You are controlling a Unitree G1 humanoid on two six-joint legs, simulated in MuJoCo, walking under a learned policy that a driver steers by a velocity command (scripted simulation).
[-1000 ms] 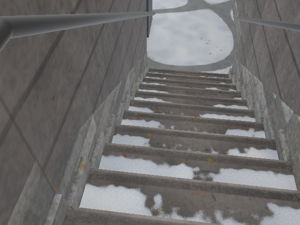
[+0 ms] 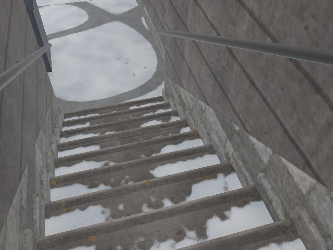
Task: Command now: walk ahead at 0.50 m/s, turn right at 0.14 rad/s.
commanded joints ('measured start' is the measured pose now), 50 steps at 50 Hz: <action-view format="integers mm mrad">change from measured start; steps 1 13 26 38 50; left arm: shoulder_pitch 102 -330 -105 -338 -265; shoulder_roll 164 125 209 169 116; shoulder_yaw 50 20 96 91 49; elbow -81 -261 -117 -85 -99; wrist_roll -39 29 -59 -21 13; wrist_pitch -7 22 50 16 28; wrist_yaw -42 -5 109 121 83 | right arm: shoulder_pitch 516 356 261 -57 230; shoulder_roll -255 -152 -93 -55 -176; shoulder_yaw -73 -31 -89 -62 -60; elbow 111 134 35 -13 153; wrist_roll -37 -22 77 83 -89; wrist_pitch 36 -76 21 78 -2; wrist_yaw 39 -63 -120 -72 -3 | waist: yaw -164 -90 69 -91 -91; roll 111 16 -201 -154 57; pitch -229 39 -67 80 208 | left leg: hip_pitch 813 58 -536 190 154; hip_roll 371 166 -97 -125 234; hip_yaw -462 -305 -118 -60 -445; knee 69 -116 757 161 -116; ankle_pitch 771 51 -500 491 39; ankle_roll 318 212 51 -14 244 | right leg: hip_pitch -845 -590 579 -255 -791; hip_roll -61 -295 -547 -288 -239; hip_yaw -51 -91 334 -131 40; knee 740 -503 -1133 -938 361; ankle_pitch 128 1055 830 401 653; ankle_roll -14 -6 -297 -99 -39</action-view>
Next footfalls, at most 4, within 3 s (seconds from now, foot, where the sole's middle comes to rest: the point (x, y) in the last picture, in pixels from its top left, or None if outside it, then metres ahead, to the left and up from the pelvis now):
0.46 right None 0.21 -0.06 -0.78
0.88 left None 0.40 0.16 -0.94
1.28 right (189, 239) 0.63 -0.05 -0.95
2.04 left None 0.57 0.18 -0.97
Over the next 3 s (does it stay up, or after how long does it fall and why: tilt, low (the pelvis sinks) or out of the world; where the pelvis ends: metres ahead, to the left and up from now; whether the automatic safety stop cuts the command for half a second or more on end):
stays up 1.23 0.23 -0.67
